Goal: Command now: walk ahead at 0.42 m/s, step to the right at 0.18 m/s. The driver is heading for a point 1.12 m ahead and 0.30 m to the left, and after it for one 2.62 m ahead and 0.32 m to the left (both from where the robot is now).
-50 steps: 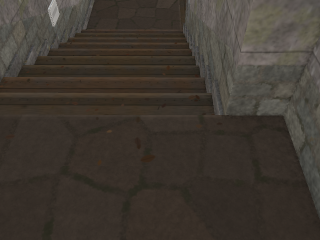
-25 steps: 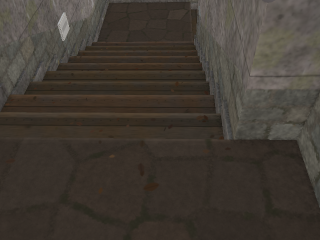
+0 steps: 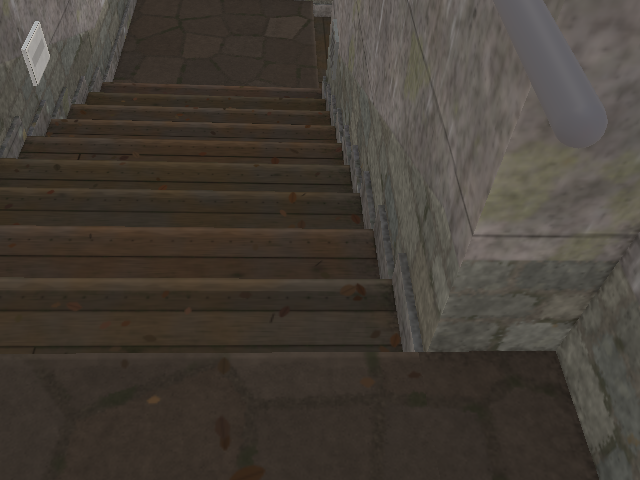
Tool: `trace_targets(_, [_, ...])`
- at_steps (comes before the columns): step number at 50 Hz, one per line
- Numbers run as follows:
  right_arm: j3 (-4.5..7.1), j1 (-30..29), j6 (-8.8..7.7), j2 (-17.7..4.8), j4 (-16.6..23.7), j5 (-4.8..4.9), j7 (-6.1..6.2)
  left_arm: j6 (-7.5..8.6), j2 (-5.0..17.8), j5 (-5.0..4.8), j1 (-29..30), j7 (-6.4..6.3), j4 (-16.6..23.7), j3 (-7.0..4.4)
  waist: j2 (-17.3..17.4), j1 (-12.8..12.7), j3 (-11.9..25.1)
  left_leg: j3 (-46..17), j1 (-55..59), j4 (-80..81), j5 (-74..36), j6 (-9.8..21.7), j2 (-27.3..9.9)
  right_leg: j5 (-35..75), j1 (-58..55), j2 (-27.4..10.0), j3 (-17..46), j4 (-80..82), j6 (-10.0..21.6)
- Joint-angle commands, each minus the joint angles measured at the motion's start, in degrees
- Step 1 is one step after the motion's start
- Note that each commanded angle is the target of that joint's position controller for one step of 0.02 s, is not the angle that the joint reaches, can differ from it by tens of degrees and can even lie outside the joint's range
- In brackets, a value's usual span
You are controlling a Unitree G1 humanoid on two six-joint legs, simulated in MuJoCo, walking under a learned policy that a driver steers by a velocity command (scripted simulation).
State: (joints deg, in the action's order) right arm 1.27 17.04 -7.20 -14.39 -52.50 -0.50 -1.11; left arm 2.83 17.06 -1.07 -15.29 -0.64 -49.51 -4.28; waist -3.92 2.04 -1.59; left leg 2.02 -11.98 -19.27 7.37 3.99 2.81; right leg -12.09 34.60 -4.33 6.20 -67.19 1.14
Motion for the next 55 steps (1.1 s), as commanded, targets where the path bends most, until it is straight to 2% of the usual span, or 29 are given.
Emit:
trace_targets(1, [0.87,-2.3,-2.10,-3.7,6.6,-4.67,-0.96,-1.16,-3.1,6.17,-5.5,1.42,0.1,2.66,13.2,-0.6,-2.9,-9.7,-6.5,11.8,-4.9,10.5,-15.9,6.3,0.7,-1.3,-0.6,-1.3,-3.7])
trace_targets(6, [2.41,1.6,-1.05,-8.4,9.2,-3.36,-1.83,-1.50,0.2,4.26,4.0,1.23,2.9,2.77,8.8,2.1,-1.3,-7.8,0.7,9.9,-6.8,9.4,-16.4,11.8,1.5,-2.1,-2.7,17.9,-8.4])
trace_targets(9, [2.45,4.0,1.07,-9.4,6.9,-3.37,-1.95,2.44,1.6,3.44,7.6,3.87,5.8,2.86,12.4,2.5,-3.8,-6.7,-3.2,10.4,11.3,7.2,-14.3,10.4,-10.1,1.5,-9.0,27.0,-3.3])
trace_targets(12, [1.93,8.9,1.55,-8.5,3.2,-2.08,-1.70,3.25,1.4,4.91,14.2,3.30,9.6,3.00,10.7,3.4,-5.9,-12.4,14.4,6.9,10.1,9.1,-20.7,5.5,-2.2,0.7,-7.5,41.6,1.7])
trace_targets(14, [1.72,8.3,1.95,-8.4,2.5,-1.80,-1.09,3.79,2.7,3.34,11.4,2.45,10.7,2.25,10.0,0.2,-2.7,-12.0,11.8,2.7,2.9,8.3,-19.0,10.6,-15.1,2.9,-8.5,43.3,5.0])
trace_targets(16, [-0.73,9.8,1.27,0.1,4.9,-3.81,-0.94,4.93,8.1,4.24,-7.7,1.54,6.7,0.42,-6.5,-5.9,18.1,-2.0,-3.5,-27.4,4.3,0.5,-5.4,18.8,-50.7,-8.0,3.8,38.0,17.3])
trace_targets(17, [-1.47,6.5,0.07,1.7,8.2,-3.50,-2.39,4.52,6.8,5.60,-19.4,1.15,4.4,1.04,-15.1,-11.3,21.3,-3.7,-28.6,-41.7,28.0,-2.1,4.4,5.9,-69.7,-18.7,31.5,49.9,24.8])
trace_targets(18, [0.51,-13.0,-2.18,-3.5,13.6,-0.68,-2.84,5.19,7.5,4.02,-13.3,-0.06,4.2,-0.02,-10.3,-12.3,3.3,-3.4,-39.6,-53.6,28.1,-0.1,0.8,28.0,-53.2,-15.1,19.8,49.9,18.9])
trace_targets(21, [0.96,-8.1,-1.45,-3.3,12.0,-2.91,0.33,2.44,0.4,2.12,0.3,-0.36,5.2,2.00,-1.7,-1.6,2.2,-1.3,-24.2,-52.5,34.4,2.7,-7.3,31.9,-30.3,-13.6,5.9,53.2,18.2])
trace_targets(22, [1.41,-0.3,1.58,-3.7,8.1,-1.47,0.36,1.27,2.9,2.41,-0.6,0.59,3.9,1.53,5.5,1.0,2.1,0.4,-14.9,-43.3,14.2,0.7,-7.0,38.0,-22.7,-4.7,-3.4,53.0,10.7])
trace_targets(23, [1.07,3.5,4.04,-1.7,6.2,-1.44,0.41,0.97,3.5,3.11,5.3,0.85,5.2,1.42,-0.2,5.3,5.2,4.3,-10.9,-40.4,15.6,-1.4,-4.5,53.4,-24.0,-3.8,-7.4,48.6,9.8])
trace_targets(27, [0.19,1.6,7.82,-1.8,6.4,-0.42,2.85,2.12,1.0,1.09,6.4,1.37,5.8,2.04,-5.2,4.4,10.5,4.2,-1.8,-24.8,4.1,-2.2,-4.0,54.8,-24.8,-4.1,-10.2,45.0,8.1])
trace_targets(29, [0.30,3.3,7.77,-1.1,5.0,-0.78,3.56,0.90,-0.6,-0.13,8.1,1.48,6.4,3.04,0.4,6.4,10.7,5.1,6.9,-13.3,-5.0,-0.9,-2.9,38.2,-21.3,-2.2,-12.3,37.0,6.8])
trace_targets(30, [0.79,3.7,7.72,-1.8,4.6,-1.86,3.57,0.00,-1.5,0.54,7.2,1.48,6.6,3.86,3.7,6.5,8.6,1.4,10.5,-6.7,-2.8,-0.9,-2.6,19.1,-17.1,0.5,-13.0,30.7,5.3])
trace_targets(31, [1.81,3.3,7.65,-7.4,5.3,-2.95,3.77,-0.99,-3.6,1.82,5.0,1.33,8.2,4.77,15.8,4.0,4.9,-20.0,11.1,2.0,2.0,0.2,-15.6,-6.9,-7.7,5.0,-15.2,18.7,2.7])
trace_targets(33, [4.34,-3.8,9.06,-15.0,8.6,0.84,4.37,-3.29,-0.6,4.30,-11.4,1.63,5.6,4.12,20.6,-4.9,1.2,-49.6,-3.8,17.0,38.8,13.0,-26.1,-18.8,-6.9,7.0,-7.3,5.6,1.5])
trace_targets(34, [4.53,-9.0,9.87,-12.0,10.9,1.72,3.75,-3.65,4.5,5.84,-7.7,2.03,5.9,2.22,14.1,-6.2,-6.3,-46.2,-11.6,18.4,53.1,11.8,-23.7,-13.4,-7.3,5.6,-8.3,1.6,1.9])
trace_targets(35, [1.57,-12.7,4.81,-3.3,12.7,-2.77,0.99,-4.88,2.1,6.41,1.3,3.07,6.5,0.38,18.6,-2.8,-5.6,-34.2,-20.4,12.8,40.2,7.7,-19.5,-12.1,-7.3,8.3,3.6,-14.9,-0.5])
trace_targets(36, [0.63,-10.8,2.94,0.7,11.8,-4.04,1.12,-5.63,2.1,5.81,-1.4,3.11,7.4,0.77,13.4,-2.6,1.9,-30.8,-15.5,8.5,34.1,6.8,-16.8,-9.7,-4.7,8.0,5.6,-20.2,-1.6])
trace_targets(38, [2.52,-8.3,0.98,-5.0,10.7,-3.60,1.07,-4.24,-4.1,7.58,-1.2,4.74,10.4,3.16,7.1,-2.8,1.7,-26.1,-10.4,2.6,30.6,7.6,-12.6,-6.1,6.6,8.6,5.2,-30.0,-2.3])
trace_targets(39, [4.68,-0.2,5.75,-14.6,7.7,-1.37,4.45,-2.99,-1.3,2.62,0.2,2.58,11.8,2.00,5.9,-0.3,7.0,-34.0,9.4,5.4,30.0,11.3,-17.9,-10.8,17.1,8.2,-7.3,-40.6,-0.1])
trace_targets(40, [2.00,7.6,0.38,-6.7,5.1,-6.08,2.01,-4.19,-5.8,4.36,5.3,3.92,16.6,5.79,2.5,5.0,-4.3,-34.0,4.0,1.0,31.1,11.5,-16.1,-11.6,34.3,7.8,4.9,-48.7,-2.8])
trace_targets(41, [1.32,11.0,-1.43,-5.0,2.5,-6.06,1.54,-4.80,-6.4,4.68,5.0,3.47,16.8,6.45,4.0,5.5,-1.5,-34.4,7.9,-0.6,27.9,11.8,-17.0,-11.1,38.6,6.2,5.4,-48.9,-3.6])
trace_targets(42, [4.16,8.3,3.74,-14.6,4.2,-0.31,4.38,-3.15,-4.2,2.80,10.2,0.90,18.5,3.67,1.5,3.9,6.6,-35.5,17.3,2.7,21.9,10.7,-19.3,-13.8,34.0,6.4,-6.7,-52.8,-0.7])
trace_targets(45, [2.06,6.5,6.29,-10.0,4.8,-2.12,5.69,-3.95,-6.7,1.63,11.0,0.68,20.6,5.30,7.9,3.1,1.5,-29.0,7.5,2.5,23.3,7.3,-14.3,-16.4,34.3,3.8,-6.3,-50.3,1.1])
trace_targets(49, [2.80,2.4,4.98,-14.2,7.5,-2.32,6.81,-6.48,-4.8,1.71,14.1,-0.91,24.8,4.99,13.7,1.4,-0.6,-29.0,2.6,4.4,8.4,6.7,-16.5,-18.0,35.1,2.4,-3.8,-50.0,-0.7])
trace_targets(50, [2.14,-4.9,5.74,-10.8,8.5,1.01,5.77,-5.46,1.1,1.57,9.1,-1.52,25.5,3.53,22.6,-4.4,1.8,-14.7,-10.5,4.5,4.7,5.5,-7.5,-10.6,12.7,-0.3,-1.1,-26.3,-2.3])
trace_targets(52, [2.10,-16.5,5.32,-10.0,14.6,-1.16,4.92,-6.00,1.4,-0.69,4.7,-1.50,21.9,2.85,15.0,-7.4,1.6,-8.2,-30.3,2.6,-7.8,2.4,-2.7,8.0,-17.4,3.4,-7.9,0.6,-3.1])
trace_targets(55, [3.83,-16.0,7.65,-11.0,18.3,-0.79,4.74,-7.08,-1.7,0.94,3.0,-2.49,20.5,3.48,20.8,-6.5,5.0,-19.2,-18.4,-3.4,-0.3,3.4,-7.2,9.3,-23.1,4.0,-5.0,20.7,-4.2])
